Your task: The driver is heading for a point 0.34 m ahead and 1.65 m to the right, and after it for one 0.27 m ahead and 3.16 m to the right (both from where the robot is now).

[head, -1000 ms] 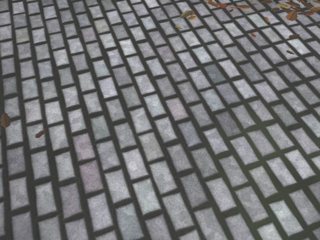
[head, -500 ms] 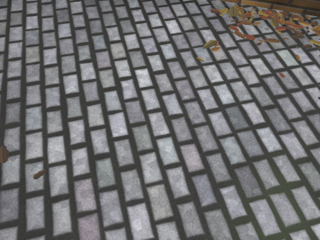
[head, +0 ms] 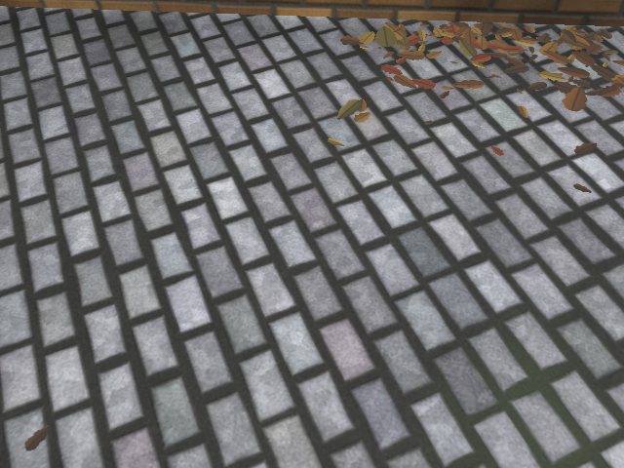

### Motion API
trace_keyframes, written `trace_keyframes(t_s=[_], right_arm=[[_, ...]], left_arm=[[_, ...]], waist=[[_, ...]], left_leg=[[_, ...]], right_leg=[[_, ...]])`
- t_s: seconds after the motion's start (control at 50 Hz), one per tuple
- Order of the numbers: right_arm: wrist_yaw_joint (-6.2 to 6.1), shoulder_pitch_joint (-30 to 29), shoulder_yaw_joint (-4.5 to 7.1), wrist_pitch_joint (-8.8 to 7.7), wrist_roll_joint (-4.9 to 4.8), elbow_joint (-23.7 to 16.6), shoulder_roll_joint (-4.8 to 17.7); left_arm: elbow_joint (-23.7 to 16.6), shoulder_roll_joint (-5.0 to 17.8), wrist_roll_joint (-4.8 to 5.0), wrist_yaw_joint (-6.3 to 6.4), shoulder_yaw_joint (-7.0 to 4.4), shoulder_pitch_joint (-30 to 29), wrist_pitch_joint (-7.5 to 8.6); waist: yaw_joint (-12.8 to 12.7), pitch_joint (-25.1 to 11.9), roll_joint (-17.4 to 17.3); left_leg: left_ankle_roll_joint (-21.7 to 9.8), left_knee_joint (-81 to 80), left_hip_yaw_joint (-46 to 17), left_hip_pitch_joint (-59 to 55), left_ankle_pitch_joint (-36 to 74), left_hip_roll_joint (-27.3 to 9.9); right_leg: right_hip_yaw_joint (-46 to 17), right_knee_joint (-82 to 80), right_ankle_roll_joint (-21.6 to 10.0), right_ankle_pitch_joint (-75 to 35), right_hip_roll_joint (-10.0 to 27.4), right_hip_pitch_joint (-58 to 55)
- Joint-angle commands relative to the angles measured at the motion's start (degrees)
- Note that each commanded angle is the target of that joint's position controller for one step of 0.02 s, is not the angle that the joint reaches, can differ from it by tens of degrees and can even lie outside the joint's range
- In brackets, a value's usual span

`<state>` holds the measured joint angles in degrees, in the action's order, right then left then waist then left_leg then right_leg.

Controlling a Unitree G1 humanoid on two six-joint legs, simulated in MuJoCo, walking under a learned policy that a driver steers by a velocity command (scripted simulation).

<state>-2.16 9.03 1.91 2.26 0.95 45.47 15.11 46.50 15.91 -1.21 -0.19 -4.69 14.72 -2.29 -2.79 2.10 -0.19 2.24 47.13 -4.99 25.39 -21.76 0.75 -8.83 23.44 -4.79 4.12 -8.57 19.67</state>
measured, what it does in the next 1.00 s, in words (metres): steps on the spot, turning right: left foot, then right foot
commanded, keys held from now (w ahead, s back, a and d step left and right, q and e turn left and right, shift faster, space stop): e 0.74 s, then w+e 0.26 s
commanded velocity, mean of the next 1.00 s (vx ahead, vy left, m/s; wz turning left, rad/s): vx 0.06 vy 0.00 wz -0.58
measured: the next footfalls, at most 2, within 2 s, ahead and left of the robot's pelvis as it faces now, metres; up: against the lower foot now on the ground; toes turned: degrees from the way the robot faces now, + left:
left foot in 0.10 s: +0.06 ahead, +0.12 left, +0.00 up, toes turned -10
right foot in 0.60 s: -0.01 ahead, -0.08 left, +0.00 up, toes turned -23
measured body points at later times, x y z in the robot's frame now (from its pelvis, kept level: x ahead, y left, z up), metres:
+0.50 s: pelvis +0.00 +0.03 +0.00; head +0.04 +0.04 +0.45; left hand +0.20 +0.26 -0.12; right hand +0.02 -0.26 -0.10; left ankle +0.02 +0.13 -0.74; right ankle -0.05 -0.08 -0.70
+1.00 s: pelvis +0.02 -0.01 +0.01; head +0.03 -0.02 +0.46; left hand +0.23 +0.20 -0.10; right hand -0.02 -0.32 -0.10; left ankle +0.13 +0.09 -0.70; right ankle -0.05 -0.06 -0.74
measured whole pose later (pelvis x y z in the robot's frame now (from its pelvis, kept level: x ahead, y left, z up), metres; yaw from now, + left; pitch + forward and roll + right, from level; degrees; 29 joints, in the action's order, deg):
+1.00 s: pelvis +0.02 -0.01 +0.01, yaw -36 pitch +2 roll +1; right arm 1.0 10.8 3.3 1.2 2.0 41.8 17.9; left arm 43.7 16.8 -1.3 -1.1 -3.4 19.6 -0.8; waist -2.5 -0.2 -0.7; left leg 2.5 43.2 -2.5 25.2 -19.0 -0.5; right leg -11.0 20.9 -5.6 12.6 -7.2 8.9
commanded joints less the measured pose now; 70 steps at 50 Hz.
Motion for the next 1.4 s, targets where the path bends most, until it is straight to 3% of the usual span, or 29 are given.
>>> trace_keyframes(t_s=[0.02, 0.08, 0.1, 0.12, 0.14, 0.16, 0.2, 0.26, 0.36, 0.5, 0.56, 0.58, 0.6, 0.62, 0.64, 0.68, 0.72, 0.74, 0.78, 0.84, 1.02, 1.08, 1.1, 1.12, 1.14, 1.16, 1.18, 1.22, 1.4], right_arm=[[-0.53, 1.3, 0.82, -1.46, -0.80, -3.9, 4.6], [-1.15, 7.7, 0.79, -2.54, -1.22, -2.9, 4.8], [-1.62, 9.2, 1.30, -2.95, -0.75, -2.7, 6.8], [-2.08, 7.0, 2.25, -2.85, 0.07, -4.2, 11.8], [-1.71, 0.3, 2.84, -2.50, 1.08, -6.6, 15.2], [-1.34, 1.0, 2.22, -2.39, 1.13, -6.3, 11.5], [-0.74, -2.3, 0.89, -2.56, 0.37, -7.2, 7.0], [-0.68, 0.2, 0.87, -2.39, 0.52, -7.7, 6.8], [-0.51, 7.2, 2.16, -2.26, 0.49, -5.9, 9.0], [1.06, 5.3, 3.27, -2.25, 0.78, -5.8, 10.8], [1.35, 4.3, 3.71, -1.81, 0.05, -5.5, 11.7], [1.36, 4.4, 3.77, -1.59, -0.31, -5.1, 11.5], [1.51, 6.5, 3.36, -1.33, -0.05, -5.2, 9.6], [1.44, 5.2, 1.75, -0.78, 0.65, -9.5, 4.2], [0.54, 1.9, 2.09, 0.19, 0.84, -9.5, 7.1], [0.83, 2.2, 2.49, 0.32, -0.40, -8.1, 7.8], [1.30, 4.0, 3.05, -0.02, 0.75, -7.0, 9.4], [1.59, 4.8, 3.07, 0.09, 0.88, -6.6, 9.2], [2.29, 4.7, 2.91, 0.17, 0.99, -6.8, 8.6], [2.87, 0.4, 2.87, 0.18, 1.41, -7.9, 8.4], [3.04, -5.2, 1.92, -3.20, 0.51, -9.7, 7.1], [1.92, 3.0, 1.69, -4.48, -0.36, -7.7, 6.3], [1.07, 7.8, 2.21, -5.12, -0.04, -6.3, 8.0], [0.15, 13.6, 3.13, -5.70, 0.89, -5.9, 13.0], [0.02, 15.2, 4.34, -5.45, 1.52, -5.8, 18.8], [0.20, 12.0, 4.16, -5.14, 1.50, -5.4, 16.4], [0.63, 9.3, 3.04, -5.28, 0.83, -6.2, 11.8], [0.92, 6.4, 1.96, -5.87, 0.60, -6.5, 8.2], [2.28, 13.1, 1.70, -7.59, 0.25, -1.8, 6.5]], left_arm=[[-3.4, 8.9, -0.32, -0.05, -2.34, 0.1, -0.06], [-4.1, 8.6, 0.43, -0.33, -2.38, -2.7, -0.53], [-4.6, 7.4, 1.05, -0.15, -2.03, -2.9, -0.43], [-4.7, 3.4, 1.46, 0.05, -1.13, 1.2, -0.24], [-5.2, 5.6, 0.73, 0.56, -1.82, -0.1, 0.20], [-4.7, 9.6, -0.94, 0.54, -2.71, -1.2, 0.27], [-2.9, 8.2, -0.69, -0.20, -2.71, 2.0, -0.44], [-2.9, 7.6, -0.08, -1.47, -2.19, 1.4, -1.60], [-5.5, 6.1, 0.41, -2.30, -1.04, -4.5, -2.26], [-8.2, 4.9, 1.24, -2.65, 0.08, -6.6, -2.29], [-8.5, 4.8, 1.04, -2.42, 0.12, -4.8, -1.61], [-8.0, 5.1, 0.40, -1.95, 0.09, -3.0, -0.97], [-7.7, 9.2, -0.61, -1.27, -0.84, -0.8, -0.02], [-9.4, 18.2, 0.24, -1.00, -2.67, -0.7, 0.60], [-7.7, 17.0, 0.99, -0.89, -3.20, 5.2, 0.55], [-8.0, 10.8, 0.99, -0.25, -1.17, -1.8, 0.08], [-9.0, 8.9, 1.21, 0.42, -0.51, -5.7, -0.10], [-8.9, 9.1, 1.25, 0.31, -0.49, -4.9, -0.04], [-8.1, 10.2, 1.13, -0.13, -0.94, -1.8, 0.31], [-7.2, 10.3, 0.44, -0.56, -1.06, 0.9, 0.61], [-6.0, 12.0, -0.31, -0.95, -1.81, 5.0, 2.85], [-7.2, 11.5, -0.01, -1.02, -1.77, -0.2, 3.11], [-7.4, 9.6, 0.25, -0.76, -1.35, -0.7, 3.47], [-8.3, 4.8, 0.66, -0.69, 0.01, -0.2, 4.17], [-10.1, 4.4, 0.64, -0.49, 0.38, -1.3, 4.33], [-9.4, 7.8, -0.74, -0.40, -0.17, -0.1, 4.04], [-8.0, 8.5, -1.03, -1.13, -0.45, -0.1, 3.96], [-6.1, 7.2, -0.97, -2.67, -0.34, 1.3, 3.48], [-10.8, 3.5, -1.04, -4.85, 1.48, -12.0, 2.56]], waist=[[0.7, -4.8, 8.1], [4.3, -4.9, 8.0], [4.8, -4.5, 5.2], [1.7, -5.5, -6.1], [1.5, -0.6, -12.9], [1.2, -0.9, -5.6], [-1.3, -1.7, -4.3], [0.7, -2.8, -7.5], [4.9, -3.2, -8.7], [4.8, -4.2, -10.7], [3.0, -4.8, -9.9], [1.4, -5.3, -7.1], [0.8, -6.4, 3.2], [2.2, -4.5, 17.4], [-2.8, -7.3, 10.2], [1.7, -0.8, 6.6], [3.3, -1.7, 8.2], [3.4, -3.5, 7.1], [2.5, -5.4, 5.7], [0.6, -0.9, 8.1], [-0.6, 0.4, 6.7], [5.6, 0.3, 4.9], [8.3, -0.8, 1.5], [10.1, -4.3, -8.0], [9.9, -4.4, -14.7], [6.0, 0.5, -8.9], [4.8, 3.0, -5.1], [3.3, 3.1, -6.0], [5.5, 3.1, -5.6]], left_leg=[[-1.3, -5.5, 0.8, -2.2, -2.1, 2.4], [-3.6, -21.9, 1.3, -13.5, 2.1, 3.8], [-4.7, -30.3, -1.7, -19.0, 4.1, 0.1], [-7.8, -36.5, -15.3, -22.5, -3.1, -13.5], [-13.6, -38.8, -26.2, -15.6, 3.8, -23.0], [-15.4, -35.4, -20.8, -12.4, 14.8, -22.2], [-12.6, -31.7, -8.5, -12.6, 26.7, -14.8], [-12.5, -28.9, -1.7, -18.4, 36.7, -12.3], [-14.1, -26.7, -0.8, -28.0, 41.0, -15.2], [-13.5, -24.2, 4.1, -21.9, 39.8, -17.2], [-11.0, -19.3, 6.1, -19.5, 35.8, -17.4], [-8.1, -14.9, 8.3, -15.9, 29.9, -16.4], [-4.2, -3.5, 12.4, -6.9, 16.5, -12.7], [0.1, 7.2, 14.3, 10.1, -15.5, -1.9], [-0.1, 15.1, 5.4, 8.9, -16.7, -2.2], [-0.4, 16.2, 2.9, 9.2, -6.8, -4.0], [0.1, 15.0, 3.5, 7.3, -1.1, -3.5], [0.4, 15.6, 3.6, 6.4, -0.1, -2.8], [0.7, 13.5, 3.7, 6.7, 1.2, -2.7], [0.9, 7.2, 3.4, 10.9, 2.2, -2.5], [-0.7, -9.1, 2.6, 2.6, 1.0, 0.4], [-2.4, -21.5, 2.7, -17.5, 6.4, 1.8], [-2.7, -24.7, 1.1, -28.2, 6.7, -0.2], [-4.6, -31.2, -12.1, -36.3, -7.5, -12.9], [-8.8, -40.1, -35.0, -35.2, -27.0, -24.0], [-10.8, -39.2, -34.8, -28.8, -28.5, -24.8], [-10.4, -38.7, -28.4, -25.1, -23.5, -21.7], [-8.8, -39.4, -14.8, -23.2, -7.9, -15.7], [-9.5, -38.0, 6.8, -25.4, 29.8, -12.7]], right_leg=[[-20.9, -8.3, -6.5, 10.7, 14.9, -6.0], [-21.8, -6.1, -3.1, 8.6, 12.6, -2.4], [-19.5, -3.5, 0.1, 15.2, 9.5, 1.8], [-10.7, 9.0, 3.5, 25.0, 3.1, 6.5], [1.8, 21.5, 4.9, 27.9, -3.7, 15.0], [1.2, 31.4, 5.5, 25.8, 2.0, 11.5], [2.3, 39.9, 5.9, 20.7, 2.2, 9.7], [5.2, 45.2, 7.8, 19.1, 3.4, 13.1], [6.8, 35.8, 9.2, 20.4, 5.6, 15.5], [12.3, 20.1, 6.0, 22.3, 7.0, 1.8], [13.8, 8.3, 3.8, 16.9, 6.3, -4.9], [12.7, -0.2, 2.9, 9.2, 6.0, -10.4], [0.5, -7.2, 1.1, 5.3, 13.3, -18.5], [-22.9, -6.6, -6.7, -20.2, 30.6, -21.7], [-20.3, -4.2, -13.3, -24.9, 31.1, -20.2], [-10.7, -5.2, -10.6, -17.4, 23.1, -14.6], [-7.1, -5.0, -7.8, -18.5, 18.0, -14.4], [-6.8, -4.6, -7.7, -20.3, 17.5, -14.8], [-9.3, -7.4, -8.3, -2.2, 16.8, -15.8], [-15.9, -13.0, -9.3, 24.2, 16.6, -15.0], [-22.3, -10.1, -10.3, 24.9, 15.8, -9.8], [-21.7, -5.4, -6.7, 24.6, 12.0, 2.9], [-18.6, 0.4, -4.1, 26.9, 8.5, 10.2], [-10.1, 15.1, -1.0, 31.8, 3.3, 16.4], [-1.4, 28.0, 0.0, 31.8, -2.9, 24.6], [-1.5, 35.4, 0.0, 25.7, 3.8, 25.5], [-0.8, 36.9, 0.2, 21.2, 5.4, 24.3], [1.7, 37.9, 1.9, 14.2, 7.6, 21.8], [8.1, 30.8, 4.1, 1.9, 9.7, 25.0]])
Velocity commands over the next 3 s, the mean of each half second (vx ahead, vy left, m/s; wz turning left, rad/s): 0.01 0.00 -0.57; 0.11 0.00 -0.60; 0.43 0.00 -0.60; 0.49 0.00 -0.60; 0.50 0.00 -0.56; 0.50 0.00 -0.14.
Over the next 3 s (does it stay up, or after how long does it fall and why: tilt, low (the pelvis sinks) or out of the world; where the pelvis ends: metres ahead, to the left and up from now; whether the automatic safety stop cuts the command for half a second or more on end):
stays up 0.37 -0.91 0.01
